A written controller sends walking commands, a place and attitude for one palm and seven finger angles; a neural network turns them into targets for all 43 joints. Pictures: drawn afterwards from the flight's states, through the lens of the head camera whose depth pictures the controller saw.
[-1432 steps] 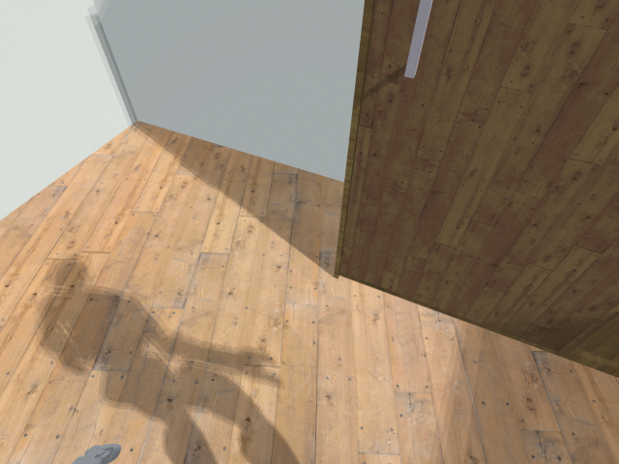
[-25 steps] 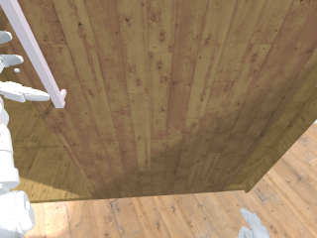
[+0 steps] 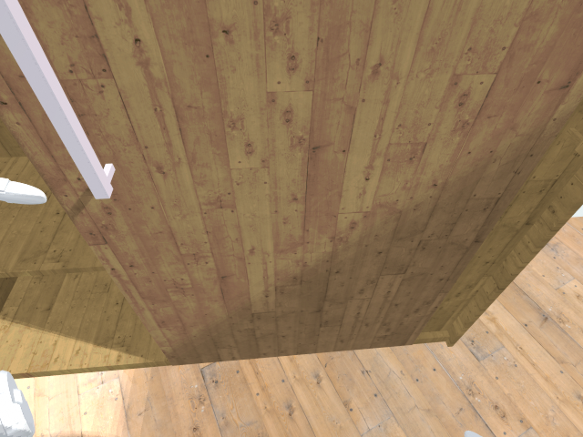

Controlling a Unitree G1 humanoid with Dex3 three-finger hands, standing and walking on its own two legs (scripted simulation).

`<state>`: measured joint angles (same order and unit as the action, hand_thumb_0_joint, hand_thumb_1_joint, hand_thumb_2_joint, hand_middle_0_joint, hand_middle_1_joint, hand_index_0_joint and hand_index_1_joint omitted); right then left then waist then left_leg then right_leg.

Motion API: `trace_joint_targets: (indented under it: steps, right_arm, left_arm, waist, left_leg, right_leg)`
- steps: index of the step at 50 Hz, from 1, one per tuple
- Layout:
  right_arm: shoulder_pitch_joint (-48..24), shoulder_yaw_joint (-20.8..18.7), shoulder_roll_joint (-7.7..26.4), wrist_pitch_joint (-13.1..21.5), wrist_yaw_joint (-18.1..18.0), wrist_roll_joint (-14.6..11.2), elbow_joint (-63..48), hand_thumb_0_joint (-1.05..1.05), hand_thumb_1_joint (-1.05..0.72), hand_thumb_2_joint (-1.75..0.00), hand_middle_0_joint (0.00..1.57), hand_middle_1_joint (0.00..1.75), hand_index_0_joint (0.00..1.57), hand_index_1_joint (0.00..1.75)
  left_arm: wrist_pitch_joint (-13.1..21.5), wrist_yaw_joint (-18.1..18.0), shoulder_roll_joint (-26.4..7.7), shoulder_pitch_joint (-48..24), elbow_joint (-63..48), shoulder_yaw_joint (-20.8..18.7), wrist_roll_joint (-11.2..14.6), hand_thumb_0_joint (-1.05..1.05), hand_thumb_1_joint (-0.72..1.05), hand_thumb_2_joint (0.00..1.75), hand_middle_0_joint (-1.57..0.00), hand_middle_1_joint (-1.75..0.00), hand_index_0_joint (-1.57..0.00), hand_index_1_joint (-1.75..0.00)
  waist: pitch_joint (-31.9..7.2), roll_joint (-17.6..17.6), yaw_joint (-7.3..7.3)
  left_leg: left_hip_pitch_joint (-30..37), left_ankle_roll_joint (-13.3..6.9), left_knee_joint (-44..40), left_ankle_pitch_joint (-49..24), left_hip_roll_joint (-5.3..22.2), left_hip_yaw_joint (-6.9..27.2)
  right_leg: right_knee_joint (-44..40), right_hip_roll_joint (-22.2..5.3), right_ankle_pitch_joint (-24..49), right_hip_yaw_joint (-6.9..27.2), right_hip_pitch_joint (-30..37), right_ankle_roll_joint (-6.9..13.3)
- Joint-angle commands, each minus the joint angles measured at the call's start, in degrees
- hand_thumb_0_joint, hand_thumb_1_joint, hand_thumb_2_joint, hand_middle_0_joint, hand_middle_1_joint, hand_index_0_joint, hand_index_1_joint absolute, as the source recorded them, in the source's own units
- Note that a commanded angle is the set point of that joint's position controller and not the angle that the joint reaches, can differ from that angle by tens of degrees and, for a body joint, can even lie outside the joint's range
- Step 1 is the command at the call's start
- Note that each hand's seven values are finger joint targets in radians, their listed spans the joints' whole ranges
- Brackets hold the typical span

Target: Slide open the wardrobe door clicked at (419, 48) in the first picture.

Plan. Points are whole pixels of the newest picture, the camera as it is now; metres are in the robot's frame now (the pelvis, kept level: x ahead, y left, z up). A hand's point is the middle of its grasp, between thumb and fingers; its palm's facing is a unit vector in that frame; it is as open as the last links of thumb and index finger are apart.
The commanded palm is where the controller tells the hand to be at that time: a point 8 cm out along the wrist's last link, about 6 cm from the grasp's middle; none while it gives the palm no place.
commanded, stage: slip the hand off the handle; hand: left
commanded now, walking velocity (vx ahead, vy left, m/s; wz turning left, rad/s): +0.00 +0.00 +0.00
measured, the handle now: (65, 101) +0.43 +0.30 +0.25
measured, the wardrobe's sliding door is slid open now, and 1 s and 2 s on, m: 0.64 0.64 0.64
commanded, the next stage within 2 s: draw the hand back to the body in 0.50 s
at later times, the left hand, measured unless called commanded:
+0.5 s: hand out of the picture +0.28 +0.35 +0.24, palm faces +0.48 -0.86 -0.18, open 14.7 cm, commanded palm +0.23 +0.38 +0.24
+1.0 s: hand out of the picture +0.24 +0.31 +0.22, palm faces +0.21 -0.97 -0.07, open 14.7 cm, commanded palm +0.19 +0.35 +0.22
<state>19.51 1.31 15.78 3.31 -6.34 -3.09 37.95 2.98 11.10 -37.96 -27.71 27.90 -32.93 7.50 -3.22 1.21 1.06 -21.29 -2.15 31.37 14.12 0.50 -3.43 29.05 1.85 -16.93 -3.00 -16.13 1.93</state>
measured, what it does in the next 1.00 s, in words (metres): stands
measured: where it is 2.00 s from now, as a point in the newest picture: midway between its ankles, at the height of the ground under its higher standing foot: outside the picture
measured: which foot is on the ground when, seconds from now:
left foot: down 0.00-1.00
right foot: down 0.00-1.00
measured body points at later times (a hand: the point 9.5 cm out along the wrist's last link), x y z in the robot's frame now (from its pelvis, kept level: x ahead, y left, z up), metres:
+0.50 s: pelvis +0.00 +0.00 +0.00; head -0.02 -0.01 +0.45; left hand +0.24 +0.39 +0.25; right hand +0.20 -0.22 -0.07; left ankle +0.02 +0.09 -0.73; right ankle -0.02 -0.10 -0.73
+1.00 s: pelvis +0.00 -0.01 +0.00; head -0.04 -0.02 +0.45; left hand +0.22 +0.36 +0.23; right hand +0.21 -0.22 -0.05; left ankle +0.02 +0.09 -0.73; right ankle -0.02 -0.10 -0.73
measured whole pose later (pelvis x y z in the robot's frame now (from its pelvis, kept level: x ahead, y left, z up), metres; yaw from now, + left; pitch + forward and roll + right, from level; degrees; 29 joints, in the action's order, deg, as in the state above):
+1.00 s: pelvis +0.00 -0.01 +0.00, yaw +2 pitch -2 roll -1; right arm 11.6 5.3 15.3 10.4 -6.3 -6.3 33.8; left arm -20.3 22.6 -31.8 -2.9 -0.1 -33.4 22.5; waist -4.2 3.0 -2.8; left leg -13.2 -1.8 29.3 13.9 -0.3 -2.0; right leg 27.2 1.3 -17.4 -4.3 -7.6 2.0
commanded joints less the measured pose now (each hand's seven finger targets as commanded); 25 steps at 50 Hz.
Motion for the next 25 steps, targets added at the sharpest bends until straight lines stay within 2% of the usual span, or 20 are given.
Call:
trace_joint_targets:
  steps: [1, 2, 3, 4, 5, 6, 8, 9, 12, 13, 15, 16, 17, 18, 19, 22, 23, 24, 25]
  right_arm:
    - [-6.2, -2.8, 8.0, 3.7, -0.9, -0.3, -9.4, 0.0, -0.9, -0.9, 0.2, 0.3, 0.2, 0.3]
    - [-6.6, -2.8, 8.0, 3.9, -1.0, -0.2, -9.5, 0.0, -0.9, -0.9, 0.2, 0.3, 0.2, 0.3]
    - [-7.3, -2.6, 7.9, 4.0, -1.2, -0.2, -9.6, 0.0, -0.9, -0.9, 0.2, 0.3, 0.2, 0.3]
    - [-7.6, -2.4, 7.4, 4.2, -1.2, -0.1, -9.8, 0.0, -0.9, -0.9, 0.2, 0.3, 0.2, 0.3]
    - [-8.2, -2.2, 7.2, 4.5, -1.3, -0.2, -9.8, 0.0, -0.9, -0.9, 0.2, 0.3, 0.2, 0.3]
    - [-8.2, -2.4, 7.2, 4.7, -1.4, -0.2, -9.6, 0.0, -0.9, -0.9, 0.2, 0.3, 0.2, 0.3]
    - [-8.8, -1.9, 7.1, 5.0, -1.7, -0.2, -9.3, 0.0, -0.9, -0.9, 0.2, 0.3, 0.2, 0.3]
    - [-9.1, -2.0, 7.1, 5.2, -1.7, -0.1, -9.4, 0.0, -0.9, -0.9, 0.2, 0.3, 0.2, 0.3]
    - [-10.6, -1.5, 6.4, 5.8, -2.0, -0.3, -9.6, 0.0, -0.9, -0.9, 0.2, 0.3, 0.2, 0.3]
    - [-11.1, -1.4, 6.3, 5.9, -2.3, -0.4, -9.2, 0.0, -0.9, -0.9, 0.2, 0.3, 0.2, 0.3]
    - [-11.2, -1.1, 6.4, 6.1, -2.4, -0.5, -9.1, 0.0, -0.9, -0.9, 0.2, 0.3, 0.2, 0.3]
    - [-11.9, -0.9, 6.3, 6.3, -2.4, -0.6, -9.3, 0.0, -0.9, -0.9, 0.2, 0.3, 0.2, 0.3]
    - [-12.1, -1.0, 6.3, 6.5, -2.5, -0.6, -9.4, 0.0, -0.9, -0.9, 0.2, 0.3, 0.2, 0.3]
    - [-12.2, -0.9, 6.4, 6.4, -2.6, -0.5, -9.1, 0.0, -0.9, -0.9, 0.2, 0.3, 0.2, 0.3]
    - [-12.5, -0.8, 6.2, 6.6, -2.4, -0.5, -9.5, 0.0, -0.9, -0.9, 0.2, 0.3, 0.2, 0.3]
    - [-13.4, -0.5, 5.8, 6.8, -2.4, -0.6, -9.7, 0.0, -0.9, -0.9, 0.2, 0.3, 0.2, 0.3]
    - [-13.7, -0.4, 5.7, 6.7, -2.3, -0.5, -9.6, 0.0, -0.9, -0.9, 0.2, 0.3, 0.2, 0.3]
    - [-13.8, -0.5, 5.5, 6.9, -2.2, -0.3, -10.1, 0.0, -0.9, -0.9, 0.2, 0.3, 0.2, 0.3]
    - [-13.8, -0.4, 5.4, 7.0, -2.1, -0.4, -10.3, 0.0, -0.9, -0.9, 0.2, 0.3, 0.2, 0.3]
  left_arm:
    - [2.0, -1.1, -19.3, -12.5, -17.7, -6.1, 2.7, 0.0, -0.55, 0.2, -0.25, -1.15, -0.25, -1.15]
    - [1.5, -1.4, -20.0, -12.3, -19.3, -7.2, 2.7, 0.0, -0.55, 0.2, -0.25, -1.15, -0.25, -1.15]
    - [1.3, -1.9, -20.5, -12.0, -21.6, -7.6, 2.6, 0.0, -0.55, 0.2, -0.25, -1.15, -0.25, -1.15]
    - [0.7, -2.2, -18.8, -11.5, -23.2, -6.4, 2.5, 0.0, -0.55, 0.2, -0.25, -1.15, -0.25, -1.15]
    - [0.1, -2.3, -17.0, -12.2, -23.9, -4.6, 2.5, 0.0, -0.55, 0.2, -0.25, -1.15, -0.25, -1.15]
    - [-0.2, -2.6, -17.8, -11.2, -24.3, -5.8, 2.5, 0.0, -0.55, 0.2, -0.25, -1.15, -0.25, -1.15]
    - [-0.5, -3.0, -17.2, -11.0, -25.5, -5.1, 2.4, 0.0, -0.55, 0.2, -0.25, -1.15, -0.25, -1.15]
    - [-0.8, -2.8, -16.9, -9.6, -26.3, -5.2, 2.6, 0.0, -0.55, 0.2, -0.25, -1.15, -0.25, -1.15]
    - [-1.3, -2.0, -13.1, -10.3, -28.7, -1.7, 3.3, 0.0, -0.55, 0.2, -0.25, -1.15, -0.25, -1.15]
    - [-1.1, -2.2, -13.9, -10.0, -29.5, -2.5, 3.3, 0.0, -0.55, 0.2, -0.25, -1.15, -0.25, -1.15]
    - [-2.3, -1.9, -13.1, -7.3, -27.7, -2.5, 4.0, 0.0, -0.55, 0.2, -0.25, -1.15, -0.25, -1.15]
    - [-2.6, -1.7, -11.9, -8.4, -28.4, -0.9, 4.0, 0.0, -0.55, 0.2, -0.25, -1.15, -0.25, -1.15]
    - [-2.9, -1.8, -12.1, -7.5, -28.6, -1.6, 4.4, 0.0, -0.55, 0.2, -0.25, -1.15, -0.25, -1.15]
    - [-2.9, -2.1, -13.8, -6.0, -28.8, -3.6, 4.5, 0.0, -0.55, 0.2, -0.25, -1.15, -0.25, -1.15]
    - [-3.2, -2.0, -12.4, -5.7, -29.7, -2.4, 4.7, 0.0, -0.55, 0.2, -0.25, -1.15, -0.25, -1.15]
    - [-3.3, -1.7, -13.0, -5.8, -31.9, -3.1, 4.9, 0.0, -0.55, 0.2, -0.25, -1.15, -0.25, -1.15]
    - [-3.0, -2.0, -13.8, -4.3, -33.1, -4.3, 4.9, 0.0, -0.55, 0.2, -0.25, -1.15, -0.25, -1.15]
    - [-3.0, -2.0, -12.8, -2.4, -34.6, -4.1, 5.2, 0.0, -0.55, 0.2, -0.25, -1.15, -0.25, -1.15]
    - [-3.2, -1.8, -13.2, -0.3, -35.1, -5.1, 5.5, 0.0, -0.55, 0.2, -0.25, -1.15, -0.25, -1.15]
  waist:
    - [-14.0, 4.4, -3.45]
    - [-14.0, 4.1, -3.51]
    - [-14.0, 5.3, -3.98]
    - [-14.1, 6.0, -3.61]
    - [-12.4, 6.5, -3.15]
    - [-12.4, 6.4, -3.16]
    - [-10.6, 5.6, -3.05]
    - [-11.8, 5.5, -2.99]
    - [-11.0, 6.1, -2.44]
    - [-10.7, 7.2, -2.66]
    - [-9.1, 5.3, -2.75]
    - [-8.4, 4.9, -2.46]
    - [-8.7, 4.3, -2.73]
    - [-8.9, 3.6, -3.43]
    - [-9.7, 4.3, -3.29]
    - [-9.5, 5.0, -3.3]
    - [-10.1, 5.5, -4.02]
    - [-11.5, 6.5, -4.17]
    - [-11.6, 5.5, -4.54]
  left_leg:
    - [12.9, -0.7, -3.1, -14.0, 0.7, 4.7]
    - [12.9, -0.7, -3.4, -13.7, 0.8, 4.9]
    - [13.1, -0.7, -3.4, -14.0, 0.8, 4.6]
    - [13.8, -0.6, -3.8, -13.6, 0.7, 4.8]
    - [14.0, -0.6, -3.8, -12.8, 0.7, 4.9]
    - [14.0, -0.6, -4.0, -11.6, 0.8, 4.9]
    - [13.6, -0.6, -4.2, -10.1, 0.8, 5.2]
    - [14.1, -0.6, -4.1, -10.7, 0.7, 5.1]
    - [15.4, -0.3, -4.5, -8.9, 0.5, 5.8]
    - [16.0, -0.2, -4.4, -9.2, 0.7, 5.6]
    - [14.7, -0.1, -4.8, -8.0, 0.5, 5.9]
    - [14.7, 0.0, -5.2, -6.9, 0.5, 6.3]
    - [14.7, -0.1, -5.2, -6.5, 0.4, 6.4]
    - [14.6, -0.1, -5.1, -7.3, 0.5, 6.2]
    - [14.7, -0.1, -4.8, -8.1, 0.2, 5.9]
    - [15.2, 0.1, -4.7, -8.8, 0.1, 5.9]
    - [15.4, 0.1, -4.5, -9.8, 0.2, 5.7]
    - [16.1, 0.0, -4.2, -11.6, 0.0, 5.5]
    - [16.0, 0.0, -4.0, -12.5, -0.1, 5.4]
  right_leg:
    - [-3.7, -0.8, 13.2, 1.6, -0.1, -0.5]
    - [-3.7, -0.8, 12.8, 1.5, 0.1, -0.5]
    - [-3.7, -1.0, 13.1, 1.6, 0.7, -0.3]
    - [-3.8, -0.8, 12.2, 1.5, 0.2, -0.4]
    - [-4.0, -0.9, 11.4, 1.5, -1.0, -0.4]
    - [-4.2, -0.8, 10.4, 1.5, -1.2, -0.4]
    - [-4.6, -1.0, 9.3, 1.6, -1.6, -0.3]
    - [-4.5, -1.0, 10.0, 1.7, -0.9, -0.4]
    - [-4.8, -1.0, 8.3, 1.3, -2.5, -0.4]
    - [-5.0, -1.0, 8.5, 1.4, -2.2, -0.2]
    - [-5.2, -1.1, 8.0, 1.2, -2.3, -0.4]
    - [-5.2, -1.1, 7.2, 1.0, -2.9, -0.4]
    - [-5.3, -1.2, 7.0, 1.1, -2.7, -0.5]
    - [-5.6, -1.2, 7.6, 1.2, -1.6, -0.3]
    - [-5.3, -1.3, 8.6, 1.3, -1.1, -0.4]
    - [-5.3, -1.3, 9.0, 1.2, -1.0, -0.4]
    - [-5.3, -1.2, 9.8, 1.3, -0.1, -0.2]
    - [-4.9, -1.4, 11.8, 1.3, 0.9, -0.2]
    - [-4.8, -1.3, 12.9, 1.2, 1.5, -0.3]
